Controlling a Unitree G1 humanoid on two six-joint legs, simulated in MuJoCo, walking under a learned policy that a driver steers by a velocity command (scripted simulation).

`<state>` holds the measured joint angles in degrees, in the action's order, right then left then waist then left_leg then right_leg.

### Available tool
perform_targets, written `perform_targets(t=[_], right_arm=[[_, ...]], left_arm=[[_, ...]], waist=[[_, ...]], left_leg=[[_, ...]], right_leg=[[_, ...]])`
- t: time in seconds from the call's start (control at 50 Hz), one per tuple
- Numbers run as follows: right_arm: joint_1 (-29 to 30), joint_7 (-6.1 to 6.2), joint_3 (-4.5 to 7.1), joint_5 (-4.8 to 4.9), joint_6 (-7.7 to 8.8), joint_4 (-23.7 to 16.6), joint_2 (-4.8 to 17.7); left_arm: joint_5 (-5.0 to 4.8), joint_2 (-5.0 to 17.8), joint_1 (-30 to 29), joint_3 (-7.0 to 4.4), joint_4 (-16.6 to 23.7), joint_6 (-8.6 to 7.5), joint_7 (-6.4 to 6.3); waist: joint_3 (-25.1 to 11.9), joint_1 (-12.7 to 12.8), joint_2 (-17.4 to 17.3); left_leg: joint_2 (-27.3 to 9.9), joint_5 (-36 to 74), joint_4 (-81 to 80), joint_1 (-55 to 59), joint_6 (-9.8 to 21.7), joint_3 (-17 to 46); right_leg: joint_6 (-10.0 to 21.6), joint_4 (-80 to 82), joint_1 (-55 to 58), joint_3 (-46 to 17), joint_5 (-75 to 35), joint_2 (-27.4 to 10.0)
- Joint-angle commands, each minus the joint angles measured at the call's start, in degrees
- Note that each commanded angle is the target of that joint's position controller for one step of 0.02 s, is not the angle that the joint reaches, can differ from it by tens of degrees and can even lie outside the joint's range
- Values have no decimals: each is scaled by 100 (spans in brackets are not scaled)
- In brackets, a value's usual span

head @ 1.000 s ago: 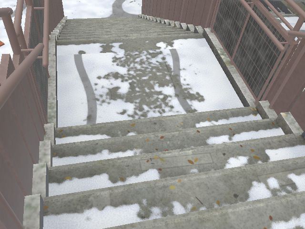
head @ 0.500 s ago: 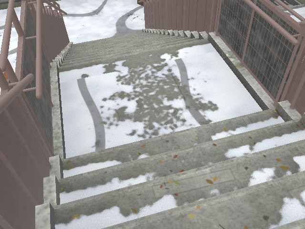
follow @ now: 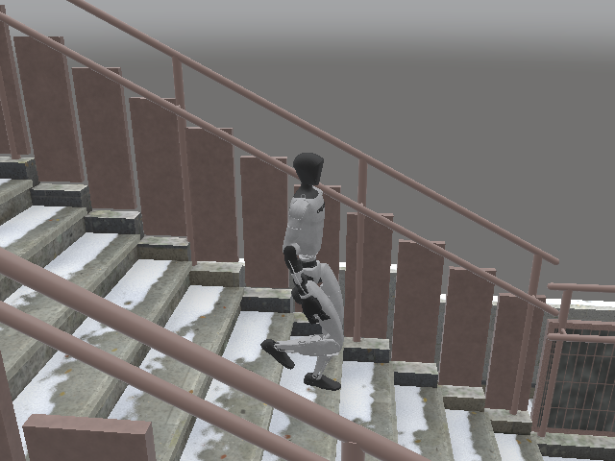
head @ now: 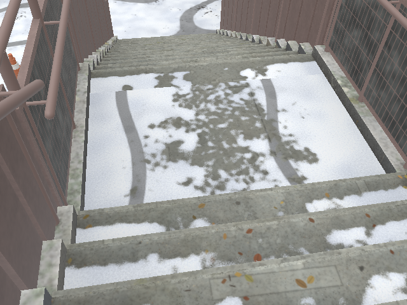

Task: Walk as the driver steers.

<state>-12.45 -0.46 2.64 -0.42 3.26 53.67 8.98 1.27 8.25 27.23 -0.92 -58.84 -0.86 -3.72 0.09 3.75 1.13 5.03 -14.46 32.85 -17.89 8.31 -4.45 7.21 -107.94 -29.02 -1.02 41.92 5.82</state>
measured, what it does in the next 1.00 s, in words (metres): goes down: right foot 0.16 m lower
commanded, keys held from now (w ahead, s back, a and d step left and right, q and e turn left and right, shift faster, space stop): w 1.00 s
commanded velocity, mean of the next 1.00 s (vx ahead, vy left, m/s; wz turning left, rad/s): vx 0.50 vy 0.00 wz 0.00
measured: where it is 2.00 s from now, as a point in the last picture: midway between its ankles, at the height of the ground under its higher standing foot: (215, 233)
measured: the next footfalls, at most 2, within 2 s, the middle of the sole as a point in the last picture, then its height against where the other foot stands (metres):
right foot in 0.46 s outside the picture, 0.16 m lower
left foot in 1.02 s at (198, 293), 0.16 m lower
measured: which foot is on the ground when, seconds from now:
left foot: down 0.00-0.46, up 0.48-1.00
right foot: up 0.00-0.44, down 0.46-1.00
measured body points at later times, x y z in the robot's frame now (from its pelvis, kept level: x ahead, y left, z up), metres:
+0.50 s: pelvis +0.28 -0.05 -0.14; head +0.29 -0.06 +0.30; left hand +0.48 +0.16 -0.25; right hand +0.14 -0.26 -0.29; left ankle +0.06 +0.06 -0.66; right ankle +0.36 -0.13 -0.89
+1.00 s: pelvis +0.54 -0.03 -0.26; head +0.54 -0.01 +0.19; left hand +0.45 +0.20 -0.41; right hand +0.73 -0.25 -0.36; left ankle +0.67 +0.07 -1.00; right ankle +0.36 -0.13 -0.88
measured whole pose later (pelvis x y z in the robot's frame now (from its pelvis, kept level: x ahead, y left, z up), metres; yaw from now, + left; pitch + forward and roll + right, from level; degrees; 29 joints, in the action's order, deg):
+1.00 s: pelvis +0.54 -0.03 -0.26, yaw +0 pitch -1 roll -5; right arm -4.4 -1.6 2.3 -1.0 2.5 50.6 12.1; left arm 3.0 10.7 28.5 -0.6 -59.2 -2.5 -3.2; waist -0.2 6.8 -3.0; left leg -3.8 16.4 23.3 -22.2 3.4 1.0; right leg 3.1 -62.0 -8.7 4.6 51.0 5.0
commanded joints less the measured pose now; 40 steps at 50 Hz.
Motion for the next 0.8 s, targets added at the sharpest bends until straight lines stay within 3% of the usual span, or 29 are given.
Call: perform_targets(t=[0.02, 0.04, 0.06, 0.08, 0.1, 0.12, 0.14, 0.16, 0.18, 0.2, 0.24, 0.28, 0.3, 0.36, 0.38, 0.42, 0.46, 0.48, 0.5, 0.52, 0.54, 0.56, 0.58, 0.6, 0.62, 0.66, 0.68, 0.72, 0.8], right_arm=[[-1578, 113, 154, -142, 96, 243, 813], [-1500, 68, 87, -148, 197, 269, 725], [-1155, 103, 62, -50, 301, 177, 729], [-1107, 69, 59, -58, 323, 229, 802], [-1304, 93, 98, -66, 294, 356, 897], [-1344, 85, 108, -73, 287, 367, 948], [-1303, 83, 66, -29, 274, 272, 835], [-1641, 143, 60, 89, 322, 442, 632], [-1863, 194, 25, 96, 335, 470, 663], [-2041, 242, 49, 37, 328, 469, 742], [-2093, 327, -26, -45, 335, 516, 663], [-2298, 301, -45, -168, 261, 558, 636], [-2262, 262, -34, -206, 190, 538, 718], [-2399, 233, -88, -135, 118, 594, 587], [-2375, 240, -64, -189, 76, 599, 638], [-2480, 280, -41, -188, -37, 684, 751], [-2425, 227, -17, -186, -50, 789, 832], [-2907, 174, -24, -33, -17, 867, 498], [-3259, 324, 27, 242, 19, 652, 800], [-2398, 363, 12, 304, 20, 219, 1039], [-1355, 360, 85, 15, -41, 27, 1144], [-982, 302, 122, -126, -80, 26, 1125], [-1242, 243, 150, -177, -132, 128, 1035], [-1375, 209, 141, -258, -187, 306, 821], [-1337, 152, 62, -210, -242, 320, 434], [-1369, 35, 72, -366, -306, 312, 416], [-1565, 21, 108, -336, -323, 390, 467], [-609, -17, 211, -228, -245, 51, 703], [305, -158, 122, -275, -123, -254, 584]], left_arm=[[188, 716, -656, -225, 454, 20, 77], [114, 573, -574, -213, 345, 61, 158], [113, 333, -910, -138, 437, 79, 265], [134, 272, -837, -187, 408, 115, 375], [260, 200, -646, -152, 262, 165, 426], [161, 249, -294, -168, 97, 170, 477], [145, 360, -444, -197, 92, 182, 495], [129, 586, -1096, -267, 254, 91, 518], [150, 549, -1535, -253, 335, 33, 512], [170, 659, -1889, -251, 402, -29, 494], [177, 547, -2393, -178, 541, -136, 504], [59, 494, -2846, -131, 719, -113, 515], [72, 569, -2978, -133, 787, -71, 522], [-94, 658, -3442, -102, 1211, -204, 509], [-119, 597, -3262, -75, 1132, -251, 521], [-107, 695, -2263, -117, 882, -240, 472], [-32, 1034, -290, -322, 243, -159, 435], [83, 1390, 256, -353, 57, -163, 497], [-20, 1478, 745, -379, 123, -119, 550], [-183, 1651, 633, -446, 157, -109, 503], [-121, 1228, 228, -381, 163, -80, 432], [-16, 996, -204, -286, 271, -91, 378], [175, 931, -365, -229, 292, -188, 371], [140, 811, -369, -201, 197, -286, 354], [31, 705, -493, -161, 180, -368, 311], [-26, 1051, -295, -260, 45, -369, 285], [35, 1084, -320, -293, 115, -339, 325], [-104, 677, -51, -203, -26, -393, 302], [-53, 664, -112, -90, 68, -414, 223]], waist=[[626, -547, 167], [860, -209, 398], [1075, 2, 262], [940, 12, -359], [593, 79, -697], [218, 192, -990], [169, 192, -907], [299, -26, -343], [334, -224, -325], [422, -446, -368], [545, -533, -61], [774, -871, -249], [955, -1012, -296], [1194, -1377, -525], [1125, -1437, -464], [829, -1091, -434], [-174, -64, 192], [-803, -166, 1002], [-2091, 32, 999], [-2025, 371, 1348], [-750, 330, 740], [31, 106, 198], [355, -299, -124], [623, -503, -174], [776, -718, -167], [397, -822, 392], [73, -870, 571], [316, -667, 152], [341, -449, 137]], left_leg=[[-2670, 1179, -1086, 1360, 1253, 2961], [-2252, 1269, -1090, 453, 927, 2503], [-1747, 1082, -1540, -840, 605, 1852], [-1417, 1439, -1590, -1274, 505, 1520], [-1389, 2536, -1386, -1251, 471, 1366], [-1373, 2864, -1089, -1074, 317, 1278], [-1349, 2826, -964, -969, 189, 1228], [-1148, 1215, -516, -345, 183, 1312], [-1202, 766, -443, 57, 202, 1536], [-1190, 521, -253, 353, 244, 1773], [-1158, -186, 102, -42, 318, 1793], [-1148, -30, 370, 82, 422, 1814], [-1055, 92, 458, 183, 454, 1848], [-991, 848, 1034, 694, 400, 1934], [-1008, 1199, 1309, 804, 398, 1860], [-1089, 2328, 2269, 789, 407, 1663], [-652, 1592, 4841, -78, 327, 1147], [32, -3063, 7191, -1923, 68, 740], [-147, -3968, 8606, -2996, -56, 912], [-304, -2964, 8191, -4224, -159, 783], [-529, -1986, 7539, -4567, -198, 800], [-547, -1591, 6866, -4000, -289, 832], [-670, -1099, 5624, -3318, -347, 1113], [-778, -719, 4978, -2835, -395, 1340], [-799, -59, 3802, -2191, -601, 1183], [-813, 318, 3302, -1715, -700, 812], [-796, 1099, 3637, -1683, -622, 677], [-1012, 2293, 2718, -2516, -499, 1158], [-820, 4177, 1232, -1669, -505, 706]], right_leg=[[-146, 844, -3151, -568, -1327, -694], [-227, 1974, -2671, -657, -1971, -859], [-441, 3669, -1594, -411, -2851, -907], [-531, 4541, -759, -141, -3538, -915], [-528, 4593, -147, 83, -3993, -890], [-420, 4239, 161, 131, -4869, -883], [-391, 4330, 73, 140, -4819, -917], [-279, 5214, -725, -251, -6054, -1134], [-240, 5554, -1098, -166, -6295, -1098], [-298, 5747, -1411, -156, -6180, -1061], [-431, 6463, -1048, -61, -6832, -937], [-477, 6898, -995, 88, -6669, -892], [-504, 7234, -1001, 123, -6307, -817], [-554, 8310, -734, 59, -5894, -860], [-491, 8659, -389, 79, -5829, -936], [-269, 9003, 847, 179, -5393, -929], [-175, 9250, 3325, 327, -5818, -987], [215, 7527, 5168, -400, -8249, -1902], [750, 6125, 6621, -1354, -8814, -2908], [1447, 7480, 6393, -2488, -5230, -3312], [1409, 8466, 4934, -2366, -3129, -2954], [1215, 8791, 3546, -2174, -3152, -2741], [1102, 8652, 2436, -1978, -3753, -2659], [915, 8423, 1627, -1684, -4473, -2381], [702, 8669, 735, -1076, -4659, -1970], [873, 8576, 619, -1096, -5271, -1881], [865, 8322, 764, -1038, -5621, -1918], [718, 8134, 1216, -1135, -4340, -1694], [508, 7667, 586, -955, -2370, -1316]])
